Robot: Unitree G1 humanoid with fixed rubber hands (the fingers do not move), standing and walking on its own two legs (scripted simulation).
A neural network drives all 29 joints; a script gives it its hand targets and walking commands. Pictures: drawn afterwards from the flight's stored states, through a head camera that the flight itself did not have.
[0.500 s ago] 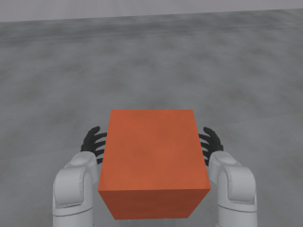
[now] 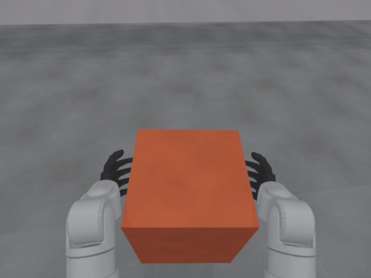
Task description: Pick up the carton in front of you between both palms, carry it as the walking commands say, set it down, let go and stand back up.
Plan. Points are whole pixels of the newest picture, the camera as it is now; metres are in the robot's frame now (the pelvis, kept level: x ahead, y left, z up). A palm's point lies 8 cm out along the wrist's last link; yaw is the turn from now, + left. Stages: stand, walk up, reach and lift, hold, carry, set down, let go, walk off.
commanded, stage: carry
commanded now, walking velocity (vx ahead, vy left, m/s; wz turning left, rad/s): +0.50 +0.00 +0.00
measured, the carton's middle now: (187, 200) +0.28 +0.00 +0.03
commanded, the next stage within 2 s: none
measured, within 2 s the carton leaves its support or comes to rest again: neither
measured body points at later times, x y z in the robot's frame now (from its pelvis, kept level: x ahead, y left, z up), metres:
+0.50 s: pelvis +0.33 -0.02 +0.00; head +0.32 -0.03 +0.45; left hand +0.61 +0.13 +0.09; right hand +0.61 -0.17 +0.08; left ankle +0.13 +0.09 -0.69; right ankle +0.43 -0.11 -0.72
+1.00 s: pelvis +0.55 +0.00 +0.01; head +0.55 +0.01 +0.46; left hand +0.83 +0.15 +0.09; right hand +0.84 -0.15 +0.10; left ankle +0.58 +0.09 -0.72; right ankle +0.43 -0.11 -0.72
